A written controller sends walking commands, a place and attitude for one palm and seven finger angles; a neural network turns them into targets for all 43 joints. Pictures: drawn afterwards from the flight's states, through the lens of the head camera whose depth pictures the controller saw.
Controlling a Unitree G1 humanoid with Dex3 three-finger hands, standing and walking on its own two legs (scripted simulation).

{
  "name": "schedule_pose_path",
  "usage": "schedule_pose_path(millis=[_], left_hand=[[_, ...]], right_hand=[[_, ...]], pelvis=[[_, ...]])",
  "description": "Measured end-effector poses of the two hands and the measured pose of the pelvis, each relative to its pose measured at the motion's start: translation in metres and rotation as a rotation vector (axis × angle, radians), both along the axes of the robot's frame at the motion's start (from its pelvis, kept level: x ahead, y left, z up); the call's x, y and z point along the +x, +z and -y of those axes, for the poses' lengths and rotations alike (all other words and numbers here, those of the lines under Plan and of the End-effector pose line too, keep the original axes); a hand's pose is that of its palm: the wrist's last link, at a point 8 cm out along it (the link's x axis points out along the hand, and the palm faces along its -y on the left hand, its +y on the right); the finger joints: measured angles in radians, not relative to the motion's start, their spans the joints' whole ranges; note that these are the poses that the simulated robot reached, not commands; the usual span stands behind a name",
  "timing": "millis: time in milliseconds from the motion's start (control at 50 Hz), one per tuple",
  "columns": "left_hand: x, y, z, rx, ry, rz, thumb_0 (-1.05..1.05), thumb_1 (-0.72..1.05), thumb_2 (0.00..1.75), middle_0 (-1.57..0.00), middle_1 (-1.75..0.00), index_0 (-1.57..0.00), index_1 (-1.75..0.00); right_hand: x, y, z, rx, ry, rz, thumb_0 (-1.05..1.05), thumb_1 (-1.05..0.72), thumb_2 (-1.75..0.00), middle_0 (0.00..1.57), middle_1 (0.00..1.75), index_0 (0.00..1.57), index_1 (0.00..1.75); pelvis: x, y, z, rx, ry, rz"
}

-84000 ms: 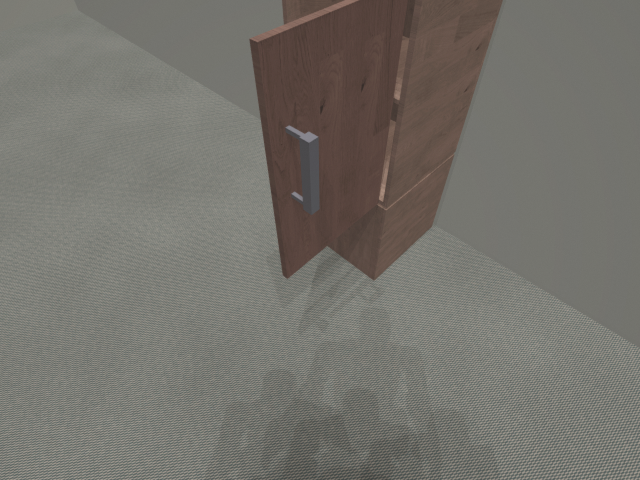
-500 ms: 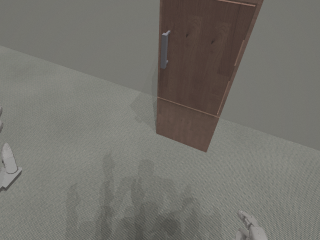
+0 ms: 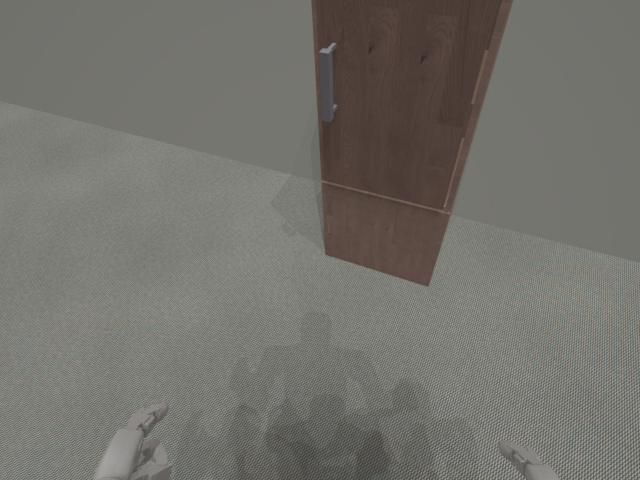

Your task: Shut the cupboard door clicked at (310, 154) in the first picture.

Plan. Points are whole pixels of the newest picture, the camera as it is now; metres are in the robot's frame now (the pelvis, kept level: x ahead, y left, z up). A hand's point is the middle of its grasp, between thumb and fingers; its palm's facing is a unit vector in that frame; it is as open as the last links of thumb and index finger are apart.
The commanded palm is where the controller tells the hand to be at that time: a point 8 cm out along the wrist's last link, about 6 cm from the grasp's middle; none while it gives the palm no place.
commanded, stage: let the arm hang, fingers relaxed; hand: left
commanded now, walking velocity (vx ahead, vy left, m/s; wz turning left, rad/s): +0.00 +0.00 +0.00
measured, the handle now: (330, 83) +1.00 +0.01 +0.01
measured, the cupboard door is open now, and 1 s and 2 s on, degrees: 0 0 0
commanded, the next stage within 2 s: look to check the result in 0.90 s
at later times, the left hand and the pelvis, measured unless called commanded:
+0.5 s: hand out of the picture -0.02 +0.21 -0.15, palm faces +0.02 -0.96 -0.28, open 7.3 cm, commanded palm none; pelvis +0.01 +0.00 +0.01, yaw +0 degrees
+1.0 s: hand out of the picture +0.03 +0.17 -0.16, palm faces +0.01 -0.98 -0.21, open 7.4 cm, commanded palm none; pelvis +0.02 -0.01 +0.02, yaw -1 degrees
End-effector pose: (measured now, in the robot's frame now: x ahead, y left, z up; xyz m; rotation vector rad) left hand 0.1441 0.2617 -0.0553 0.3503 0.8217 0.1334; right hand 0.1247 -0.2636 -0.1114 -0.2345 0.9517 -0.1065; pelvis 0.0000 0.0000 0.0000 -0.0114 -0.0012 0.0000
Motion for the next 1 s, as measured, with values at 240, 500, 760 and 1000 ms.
schedule_pose_path(millis=[240,500,760,1000], left_hand=[[-0.137,-0.085,0.033,-0.176,0.185,-0.505,-0.01,0.97,0.90,-0.21,-0.30,-0.20,-0.30],[-0.169,-0.061,0.007,-0.074,0.241,-0.597,0.00,0.92,0.90,-0.20,-0.30,-0.20,-0.29],[-0.126,-0.072,0.034,-0.140,0.179,-0.508,0.00,0.91,0.90,-0.20,-0.30,-0.20,-0.29],[-0.116,-0.072,0.040,-0.147,0.179,-0.521,0.00,0.91,0.90,-0.20,-0.30,-0.20,-0.29]], right_hand=[[-0.113,-0.004,-0.003,-0.046,-0.077,-0.420,0.01,-0.91,-0.90,0.20,0.30,0.20,0.30],[-0.114,-0.025,-0.030,0.061,-0.110,-0.405,0.01,-0.91,-0.90,0.20,0.30,0.20,0.30],[-0.110,-0.018,-0.020,0.037,-0.133,-0.390,0.00,-0.91,-0.90,0.20,0.30,0.20,0.30],[-0.113,-0.015,-0.009,0.014,-0.145,-0.426,0.01,-0.91,-0.90,0.20,0.30,0.20,0.30]], pelvis=[[0.002,0.009,0.009,-0.007,0.021,0.017],[0.005,0.014,0.003,0.004,-0.005,0.041],[0.010,0.015,0.008,0.010,-0.012,0.043],[0.017,0.016,0.012,0.010,-0.009,0.038]])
